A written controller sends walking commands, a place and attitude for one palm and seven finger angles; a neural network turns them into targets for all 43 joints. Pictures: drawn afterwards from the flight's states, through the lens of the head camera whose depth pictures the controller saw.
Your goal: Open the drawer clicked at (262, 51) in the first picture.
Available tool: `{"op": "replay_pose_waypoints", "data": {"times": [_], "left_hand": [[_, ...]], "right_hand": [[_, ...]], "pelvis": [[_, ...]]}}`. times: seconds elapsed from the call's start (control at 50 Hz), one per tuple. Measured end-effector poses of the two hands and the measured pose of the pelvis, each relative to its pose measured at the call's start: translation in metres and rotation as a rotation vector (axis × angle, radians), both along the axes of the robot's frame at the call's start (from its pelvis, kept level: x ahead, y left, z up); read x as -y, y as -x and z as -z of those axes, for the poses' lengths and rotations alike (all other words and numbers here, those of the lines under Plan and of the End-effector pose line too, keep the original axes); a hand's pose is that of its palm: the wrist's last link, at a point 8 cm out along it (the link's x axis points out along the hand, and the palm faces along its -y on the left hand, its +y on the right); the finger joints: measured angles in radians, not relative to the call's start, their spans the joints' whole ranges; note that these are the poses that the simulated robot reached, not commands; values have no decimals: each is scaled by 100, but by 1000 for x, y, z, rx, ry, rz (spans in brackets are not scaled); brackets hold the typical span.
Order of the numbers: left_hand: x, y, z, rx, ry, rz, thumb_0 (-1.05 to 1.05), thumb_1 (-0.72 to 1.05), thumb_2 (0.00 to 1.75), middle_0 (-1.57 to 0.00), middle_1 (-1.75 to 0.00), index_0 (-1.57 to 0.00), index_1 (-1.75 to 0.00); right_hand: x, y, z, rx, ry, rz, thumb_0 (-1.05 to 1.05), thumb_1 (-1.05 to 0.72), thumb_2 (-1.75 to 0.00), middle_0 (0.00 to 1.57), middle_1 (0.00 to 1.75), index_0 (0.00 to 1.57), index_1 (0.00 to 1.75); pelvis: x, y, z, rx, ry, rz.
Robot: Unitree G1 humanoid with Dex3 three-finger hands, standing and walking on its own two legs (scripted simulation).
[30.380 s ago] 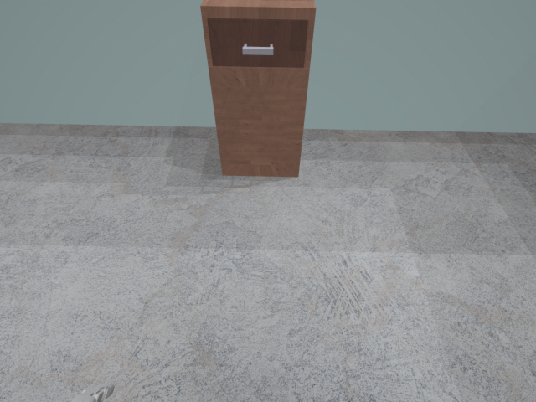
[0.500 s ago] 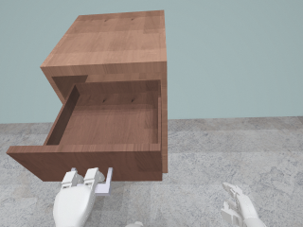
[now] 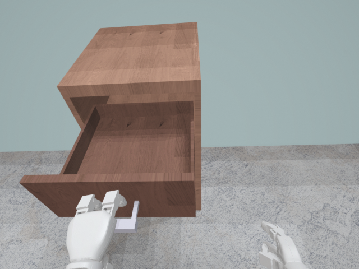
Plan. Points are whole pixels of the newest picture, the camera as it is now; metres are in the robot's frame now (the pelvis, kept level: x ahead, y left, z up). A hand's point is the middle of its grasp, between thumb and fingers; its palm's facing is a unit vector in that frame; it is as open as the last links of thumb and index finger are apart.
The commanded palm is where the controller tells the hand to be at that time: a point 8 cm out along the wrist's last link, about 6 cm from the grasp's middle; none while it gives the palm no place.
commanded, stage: lift the hand off the handle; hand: left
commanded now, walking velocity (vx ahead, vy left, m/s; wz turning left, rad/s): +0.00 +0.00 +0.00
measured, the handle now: (112, 215) +0.24 +0.19 +0.00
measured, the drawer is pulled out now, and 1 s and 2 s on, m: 0.30 0.30 0.30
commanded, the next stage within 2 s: draw the hand back to the body in 1.06 s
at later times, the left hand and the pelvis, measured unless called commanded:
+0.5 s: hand (97, 223) +0.19 +0.18 +0.07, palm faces +0.07 -0.21 -0.97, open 13.8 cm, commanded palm +0.17 +0.18 +0.14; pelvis +0.01 +0.01 +0.02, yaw -1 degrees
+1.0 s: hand (87, 197) +0.21 +0.18 +0.14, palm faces +0.12 -0.21 -0.97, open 13.8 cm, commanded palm +0.17 +0.19 +0.20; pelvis +0.02 +0.01 +0.04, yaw -1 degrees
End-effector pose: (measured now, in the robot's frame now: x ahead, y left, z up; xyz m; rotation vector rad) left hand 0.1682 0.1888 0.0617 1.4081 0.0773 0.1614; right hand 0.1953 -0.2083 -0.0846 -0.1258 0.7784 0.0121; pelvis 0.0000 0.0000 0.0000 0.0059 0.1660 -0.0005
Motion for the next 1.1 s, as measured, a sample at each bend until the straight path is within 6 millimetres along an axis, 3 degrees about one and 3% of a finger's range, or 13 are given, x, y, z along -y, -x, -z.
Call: {"op": "replay_pose_waypoints", "data": {"times": [0.26, 0.42, 0.62, 0.78, 0.9, 1.02, 1.1], "left_hand": [[3, -1, -29, -3, 38, 39, 0, -49, 30, -32, -120, -32, -120], [-5, -2, -49, 7, 36, 20, 0, -49, 30, -32, -120, -33, -121], [2, -5, -76, 35, 51, 60, 0, -49, 30, -34, -121, -33, -121], [-9, -10, -98, 58, 34, 41, 0, -49, 30, -34, -121, -33, -120], [-3, -17, -117, 81, 56, 67, 0, -49, 30, -33, -120, -32, -120], [-6, -18, -128, 70, 43, 79, 0, -49, 30, -33, -120, -32, -120], [-16, -14, -124, 37, 53, 43, 0, -49, 30, -32, -120, -32, -120]], "right_hand": [[-6, -19, -25, 67, -7, -23, 2, -91, -90, 19, 30, 20, 30], [-16, -28, -31, 84, -39, -42, 2, -91, -90, 19, 30, 20, 30], [-26, -33, -36, 95, -62, -68, 2, -91, -90, 19, 30, 20, 30], [-28, -35, -42, 93, -69, -69, 2, -91, -90, 19, 30, 20, 30], [-28, -38, -48, 103, -76, -66, 2, -91, -90, 19, 30, 20, 30], [-29, -41, -55, 115, -86, -67, 2, -91, -90, 19, 30, 20, 30], [-29, -43, -59, 120, -84, -73, 2, -91, -90, 19, 30, 20, 30]], "pelvis": [[-5, -8, -13, 42, 3, 11], [-8, -12, -18, 59, 6, 14], [-11, -15, -23, 80, 7, 16], [-10, -17, -29, 102, 9, 15], [-11, -17, -33, 117, 9, 15], [-10, -18, -37, 129, 7, 22], [-9, -18, -39, 135, 9, 21]]}}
